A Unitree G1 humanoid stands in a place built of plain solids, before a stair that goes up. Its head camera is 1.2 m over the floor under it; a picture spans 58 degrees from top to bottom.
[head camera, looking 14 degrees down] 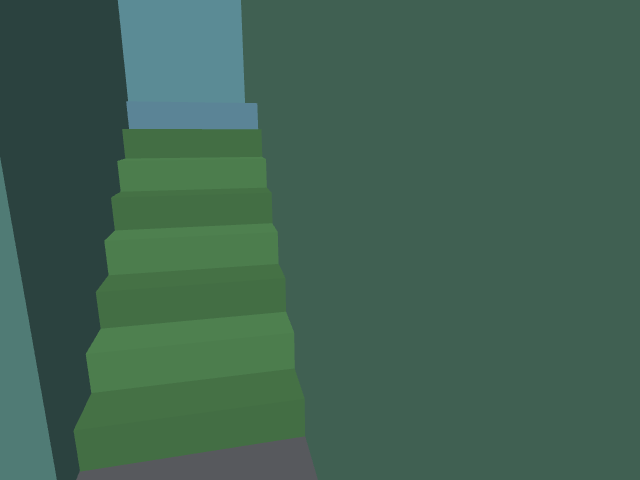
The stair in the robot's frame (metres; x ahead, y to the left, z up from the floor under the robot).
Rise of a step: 0.17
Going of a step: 0.23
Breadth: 0.84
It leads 13 degrees to the left of straight ahead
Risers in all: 8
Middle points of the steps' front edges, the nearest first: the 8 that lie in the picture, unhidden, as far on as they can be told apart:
1.42 0.47 0.17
1.65 0.52 0.35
1.88 0.57 0.52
2.10 0.63 0.70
2.33 0.68 0.87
2.56 0.73 1.04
2.78 0.78 1.22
3.01 0.84 1.39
